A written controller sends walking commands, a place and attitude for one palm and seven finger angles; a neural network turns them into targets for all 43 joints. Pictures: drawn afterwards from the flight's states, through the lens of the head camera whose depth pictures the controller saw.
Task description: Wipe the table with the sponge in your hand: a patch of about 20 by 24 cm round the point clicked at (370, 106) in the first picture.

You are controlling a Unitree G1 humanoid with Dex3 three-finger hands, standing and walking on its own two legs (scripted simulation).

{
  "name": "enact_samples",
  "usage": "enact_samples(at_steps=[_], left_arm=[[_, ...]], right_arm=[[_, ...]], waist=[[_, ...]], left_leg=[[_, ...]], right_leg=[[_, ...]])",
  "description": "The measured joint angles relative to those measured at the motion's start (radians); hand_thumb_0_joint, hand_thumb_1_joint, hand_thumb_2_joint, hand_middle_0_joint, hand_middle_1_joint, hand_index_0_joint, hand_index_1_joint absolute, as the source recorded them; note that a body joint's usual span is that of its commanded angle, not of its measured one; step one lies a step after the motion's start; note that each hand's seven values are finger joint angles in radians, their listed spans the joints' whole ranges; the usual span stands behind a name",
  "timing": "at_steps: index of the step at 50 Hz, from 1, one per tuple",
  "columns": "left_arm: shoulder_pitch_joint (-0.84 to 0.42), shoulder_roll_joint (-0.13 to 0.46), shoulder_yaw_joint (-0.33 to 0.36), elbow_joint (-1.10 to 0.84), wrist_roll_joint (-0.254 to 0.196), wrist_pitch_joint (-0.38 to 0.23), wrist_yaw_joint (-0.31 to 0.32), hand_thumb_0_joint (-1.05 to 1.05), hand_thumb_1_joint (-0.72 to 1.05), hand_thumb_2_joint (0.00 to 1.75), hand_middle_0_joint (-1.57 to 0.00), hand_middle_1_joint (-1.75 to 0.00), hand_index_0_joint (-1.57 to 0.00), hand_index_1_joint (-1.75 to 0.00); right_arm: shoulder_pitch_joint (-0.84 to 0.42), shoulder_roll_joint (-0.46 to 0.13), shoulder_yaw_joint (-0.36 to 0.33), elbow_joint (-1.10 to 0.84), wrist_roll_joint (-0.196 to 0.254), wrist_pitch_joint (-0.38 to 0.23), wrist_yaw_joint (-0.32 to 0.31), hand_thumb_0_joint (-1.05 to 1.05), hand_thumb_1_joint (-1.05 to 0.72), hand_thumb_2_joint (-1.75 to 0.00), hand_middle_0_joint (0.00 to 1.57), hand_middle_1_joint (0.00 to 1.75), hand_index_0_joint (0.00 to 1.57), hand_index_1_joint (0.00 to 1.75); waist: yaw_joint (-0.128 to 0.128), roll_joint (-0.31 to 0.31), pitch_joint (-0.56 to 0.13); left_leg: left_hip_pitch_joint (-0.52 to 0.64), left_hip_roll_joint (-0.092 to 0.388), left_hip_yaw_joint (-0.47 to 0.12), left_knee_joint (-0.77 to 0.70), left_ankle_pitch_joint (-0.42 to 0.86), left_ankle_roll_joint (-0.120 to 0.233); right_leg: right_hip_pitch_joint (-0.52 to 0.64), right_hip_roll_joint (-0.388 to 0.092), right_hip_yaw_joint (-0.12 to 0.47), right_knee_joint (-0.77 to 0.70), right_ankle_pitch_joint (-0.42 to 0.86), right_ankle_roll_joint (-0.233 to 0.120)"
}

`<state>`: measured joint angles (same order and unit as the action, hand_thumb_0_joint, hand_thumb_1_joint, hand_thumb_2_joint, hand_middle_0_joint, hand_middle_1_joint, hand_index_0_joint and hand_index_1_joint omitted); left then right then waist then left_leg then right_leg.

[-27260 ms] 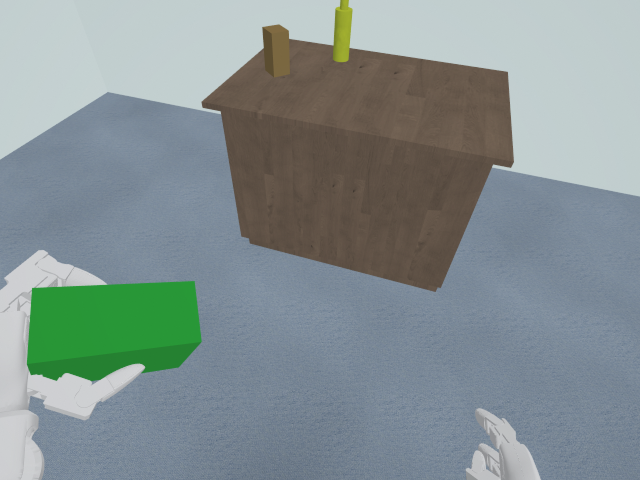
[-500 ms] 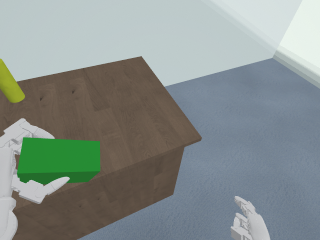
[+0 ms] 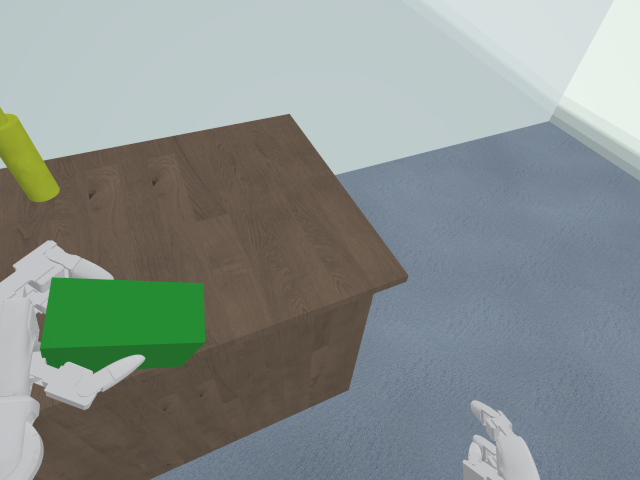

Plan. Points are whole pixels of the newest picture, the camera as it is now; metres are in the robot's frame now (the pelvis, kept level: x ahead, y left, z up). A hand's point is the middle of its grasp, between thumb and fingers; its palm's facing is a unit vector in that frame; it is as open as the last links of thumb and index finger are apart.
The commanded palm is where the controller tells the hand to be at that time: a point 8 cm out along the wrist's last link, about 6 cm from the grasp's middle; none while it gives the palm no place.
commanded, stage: look again from close up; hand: left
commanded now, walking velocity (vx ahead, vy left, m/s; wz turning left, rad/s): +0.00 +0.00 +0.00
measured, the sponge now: (150, 327) +0.24 +0.21 +0.11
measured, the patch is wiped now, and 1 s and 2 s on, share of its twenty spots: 0.00 0.00 0.00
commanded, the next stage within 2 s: come to a stop and stand still in 0.12 s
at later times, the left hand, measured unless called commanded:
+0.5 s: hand (82, 324) +0.21 +0.25 +0.16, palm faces +0.32 -0.88 -0.36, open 10.3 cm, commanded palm +0.15 +0.29 +0.17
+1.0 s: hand (77, 334) +0.20 +0.25 +0.15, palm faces +0.35 -0.86 -0.38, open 10.3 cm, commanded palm +0.14 +0.28 +0.17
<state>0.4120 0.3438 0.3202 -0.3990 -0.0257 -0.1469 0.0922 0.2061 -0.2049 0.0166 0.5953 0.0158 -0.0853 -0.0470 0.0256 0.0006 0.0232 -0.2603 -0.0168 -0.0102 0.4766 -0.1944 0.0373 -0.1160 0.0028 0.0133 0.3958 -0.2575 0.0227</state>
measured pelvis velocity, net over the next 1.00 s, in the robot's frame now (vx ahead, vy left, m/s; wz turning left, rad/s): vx -0.02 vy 0.00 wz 0.00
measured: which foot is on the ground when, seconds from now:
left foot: down 0.00-1.00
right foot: down 0.00-1.00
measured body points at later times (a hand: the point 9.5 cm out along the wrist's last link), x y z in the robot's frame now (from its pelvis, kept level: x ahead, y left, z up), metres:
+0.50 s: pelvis -0.02 +0.01 +0.00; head +0.00 +0.03 +0.45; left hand +0.19 +0.29 +0.17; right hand +0.16 -0.22 -0.07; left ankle +0.04 +0.09 -0.74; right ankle -0.03 -0.14 -0.74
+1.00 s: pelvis -0.02 +0.00 +0.00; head -0.01 +0.02 +0.45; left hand +0.18 +0.29 +0.17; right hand +0.16 -0.21 -0.07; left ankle +0.04 +0.09 -0.74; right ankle -0.03 -0.14 -0.74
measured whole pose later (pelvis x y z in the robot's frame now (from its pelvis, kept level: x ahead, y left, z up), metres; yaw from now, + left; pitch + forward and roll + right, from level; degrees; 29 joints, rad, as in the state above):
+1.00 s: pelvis -0.02 +0.00 +0.00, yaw +0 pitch -1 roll -2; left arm 0.40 0.36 0.32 -0.39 -0.01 -0.24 0.08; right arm 0.20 -0.18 0.03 0.61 0.00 -0.16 -0.03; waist 0.02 -0.01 0.03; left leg -0.28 -0.02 -0.01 0.44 -0.15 0.04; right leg -0.14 0.00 0.01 0.37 -0.21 0.03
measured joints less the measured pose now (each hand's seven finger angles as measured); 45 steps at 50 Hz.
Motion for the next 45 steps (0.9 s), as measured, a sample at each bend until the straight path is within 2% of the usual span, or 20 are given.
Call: enact_samples(at_steps=[8,13,14,15,17,20,24,26,28,33,37,42,45], left_arm=[[0.008,0.026,0.026,-0.037,0.000,-0.019,0.001,-0.01,-0.52,1.02,-0.71,-1.32,-0.73,-1.32],[0.013,0.021,0.030,-0.024,0.000,-0.018,0.001,-0.01,-0.52,1.02,-0.71,-1.32,-0.73,-1.32],[-0.031,0.047,0.040,-0.013,0.035,-0.018,-0.023,-0.01,-0.52,1.02,-0.71,-1.32,-0.73,-1.32],[-0.095,0.087,0.060,0.026,0.049,-0.049,-0.040,-0.01,-0.52,1.02,-0.71,-1.32,-0.73,-1.32],[-0.178,0.130,0.109,0.090,0.030,-0.085,-0.033,-0.01,-0.52,1.02,-0.71,-1.32,-0.73,-1.31],[-0.175,0.095,0.134,0.086,-0.004,-0.078,-0.007,-0.01,-0.51,1.02,-0.71,-1.32,-0.72,-1.32],[-0.049,0.010,0.036,-0.013,-0.008,-0.082,-0.010,-0.01,-0.51,1.02,-0.70,-1.33,-0.72,-1.32],[0.013,0.000,-0.013,-0.047,-0.002,-0.095,-0.023,-0.01,-0.51,1.02,-0.71,-1.33,-0.72,-1.32],[0.049,0.017,-0.029,-0.058,0.002,-0.107,-0.033,-0.01,-0.51,1.02,-0.71,-1.32,-0.72,-1.32],[0.007,0.083,0.043,-0.006,0.001,-0.121,-0.023,-0.01,-0.52,1.02,-0.71,-1.32,-0.73,-1.31],[-0.055,0.058,0.083,0.020,0.000,-0.121,0.003,-0.01,-0.52,1.02,-0.71,-1.32,-0.73,-1.31],[-0.056,-0.018,0.024,0.002,0.014,-0.117,0.013,-0.01,-0.51,1.02,-0.71,-1.32,-0.72,-1.32],[-0.036,-0.027,-0.011,0.000,0.022,-0.111,0.004,-0.01,-0.51,1.02,-0.71,-1.32,-0.72,-1.32]], right_arm=[[0.000,0.010,0.003,-0.005,0.000,-0.010,0.005,0.01,-0.90,-0.90,0.20,0.30,0.20,0.30],[0.003,0.010,0.003,-0.002,0.001,-0.012,0.007,0.01,-0.90,-0.90,0.20,0.30,0.20,0.30],[0.015,0.010,-0.003,-0.008,-0.011,-0.023,0.006,0.01,-0.90,-0.90,0.20,0.30,0.20,0.30],[0.017,0.013,-0.002,0.002,-0.015,-0.038,0.006,0.01,-0.90,-0.90,0.20,0.30,0.20,0.30],[-0.002,0.017,0.008,0.020,-0.016,-0.048,0.017,0.01,-0.90,-0.90,0.20,0.30,0.20,0.30],[-0.015,0.013,-0.002,0.001,-0.008,-0.067,0.041,0.01,-0.90,-0.90,0.20,0.30,0.20,0.30],[-0.012,-0.002,-0.014,-0.016,-0.006,-0.081,0.056,0.01,-0.90,-0.90,0.20,0.30,0.20,0.30],[-0.006,0.000,-0.014,-0.016,-0.008,-0.079,0.049,0.01,-0.90,-0.90,0.20,0.30,0.20,0.30],[0.004,0.006,-0.010,-0.014,-0.010,-0.075,0.037,0.01,-0.90,-0.90,0.20,0.30,0.20,0.30],[0.025,0.016,-0.001,-0.008,-0.010,-0.069,0.013,0.01,-0.90,-0.90,0.20,0.30,0.20,0.30],[0.030,0.012,0.004,0.003,-0.010,-0.085,0.017,0.01,-0.90,-0.90,0.20,0.30,0.20,0.30],[0.023,0.010,0.008,0.015,-0.013,-0.101,0.029,0.01,-0.90,-0.90,0.20,0.30,0.20,0.30],[0.010,0.017,0.013,0.019,-0.016,-0.097,0.029,0.01,-0.90,-0.90,0.20,0.30,0.20,0.30]], waist=[[-0.004,-0.002,0.006],[-0.001,0.006,0.001],[0.016,0.006,0.004],[0.032,-0.003,0.009],[0.043,-0.022,0.027],[0.029,-0.027,0.041],[0.000,-0.018,0.028],[-0.011,-0.024,0.016],[-0.016,-0.034,0.006],[-0.002,-0.049,0.000],[0.016,-0.043,0.004],[0.023,-0.025,0.000],[0.015,-0.016,-0.002]], left_leg=[[-0.004,-0.006,-0.001,-0.004,0.006,0.005],[-0.005,-0.008,0.000,-0.007,0.008,0.007],[-0.018,-0.005,-0.005,0.005,0.006,0.006],[-0.031,-0.004,-0.007,0.010,0.008,0.004],[-0.037,0.000,-0.003,0.001,0.020,-0.001],[-0.036,-0.001,0.018,-0.006,0.029,0.003],[-0.035,-0.009,0.032,-0.001,0.025,0.014],[-0.032,-0.011,0.033,0.000,0.024,0.016],[-0.031,-0.012,0.029,0.000,0.024,0.016],[-0.037,-0.010,0.008,0.004,0.031,0.012],[-0.038,-0.010,0.001,-0.006,0.041,0.010],[-0.032,-0.010,0.002,-0.024,0.050,0.009],[-0.029,-0.006,0.003,-0.030,0.051,0.007]], right_leg=[[-0.003,-0.006,-0.001,-0.005,0.006,0.005],[-0.003,-0.008,-0.002,-0.008,0.007,0.007],[-0.009,-0.004,-0.006,-0.007,0.008,0.007],[-0.025,-0.003,-0.008,0.004,0.007,0.006],[-0.041,0.000,-0.003,0.012,0.012,0.002],[-0.059,-0.004,0.017,0.030,0.014,0.005],[-0.064,-0.013,0.030,0.043,0.009,0.017],[-0.060,-0.015,0.031,0.043,0.008,0.019],[-0.056,-0.016,0.026,0.042,0.008,0.018],[-0.050,-0.011,0.006,0.032,0.015,0.010],[-0.047,-0.010,-0.001,0.020,0.025,0.005],[-0.042,-0.011,0.001,0.001,0.035,0.008],[-0.036,-0.007,0.002,-0.013,0.042,0.010]])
